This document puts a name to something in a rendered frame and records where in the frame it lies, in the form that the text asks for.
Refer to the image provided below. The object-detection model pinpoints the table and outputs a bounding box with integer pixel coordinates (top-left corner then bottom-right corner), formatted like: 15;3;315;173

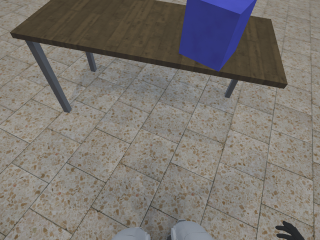
10;0;288;113

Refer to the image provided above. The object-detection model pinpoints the robot left thigh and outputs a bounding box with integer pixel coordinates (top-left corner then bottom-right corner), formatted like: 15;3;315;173
111;227;151;240

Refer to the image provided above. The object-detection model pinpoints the robot thigh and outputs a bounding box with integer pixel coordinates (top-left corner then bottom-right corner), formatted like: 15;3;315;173
171;221;214;240
111;227;151;240

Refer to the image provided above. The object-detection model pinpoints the robot right thigh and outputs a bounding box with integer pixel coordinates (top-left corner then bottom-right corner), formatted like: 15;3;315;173
171;221;214;240

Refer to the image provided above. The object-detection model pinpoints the right robot hand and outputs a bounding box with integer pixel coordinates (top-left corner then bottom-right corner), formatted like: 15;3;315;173
275;221;305;240

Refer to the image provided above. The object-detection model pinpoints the carton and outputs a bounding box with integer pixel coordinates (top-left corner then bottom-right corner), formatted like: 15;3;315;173
179;0;257;72

